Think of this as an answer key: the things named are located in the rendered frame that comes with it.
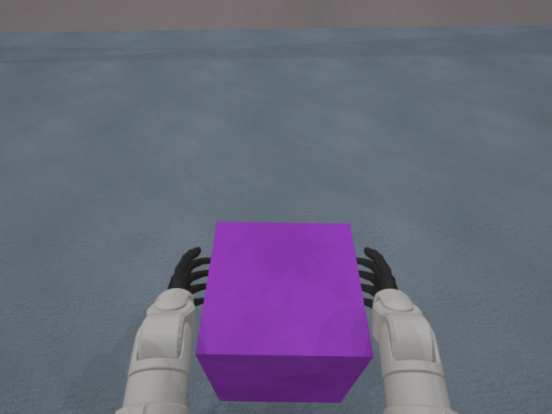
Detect left robot forearm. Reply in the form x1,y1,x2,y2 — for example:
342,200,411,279
115,288,196,414

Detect right robot forearm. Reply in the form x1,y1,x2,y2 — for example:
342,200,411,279
372,289,458,414

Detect left robot hand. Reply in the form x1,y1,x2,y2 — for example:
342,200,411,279
167,247,210,306

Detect right robot hand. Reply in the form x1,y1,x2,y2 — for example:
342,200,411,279
356,247,398,309

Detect carton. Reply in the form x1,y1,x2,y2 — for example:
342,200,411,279
195,222,373,403

